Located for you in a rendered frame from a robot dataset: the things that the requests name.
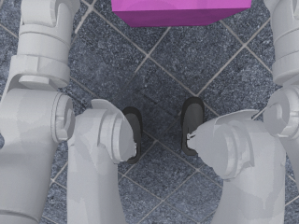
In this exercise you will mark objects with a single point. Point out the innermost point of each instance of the right robot thigh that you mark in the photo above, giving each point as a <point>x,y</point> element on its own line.
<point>245,155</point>

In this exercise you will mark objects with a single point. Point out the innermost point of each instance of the robot right upper arm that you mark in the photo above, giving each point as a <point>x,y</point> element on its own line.
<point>281,120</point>

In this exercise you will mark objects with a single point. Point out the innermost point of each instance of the robot left shin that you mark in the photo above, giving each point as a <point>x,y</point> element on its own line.
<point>105,104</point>

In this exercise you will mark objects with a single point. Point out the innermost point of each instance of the robot left upper arm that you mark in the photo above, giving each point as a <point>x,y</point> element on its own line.
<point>33,124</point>

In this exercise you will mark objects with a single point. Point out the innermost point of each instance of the robot left forearm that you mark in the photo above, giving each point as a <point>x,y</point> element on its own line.
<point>45,33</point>

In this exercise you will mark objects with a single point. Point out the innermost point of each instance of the carton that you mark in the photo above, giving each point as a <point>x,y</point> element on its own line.
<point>175,13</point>

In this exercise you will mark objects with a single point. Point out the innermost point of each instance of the robot right forearm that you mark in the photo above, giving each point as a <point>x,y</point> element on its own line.
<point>284,23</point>

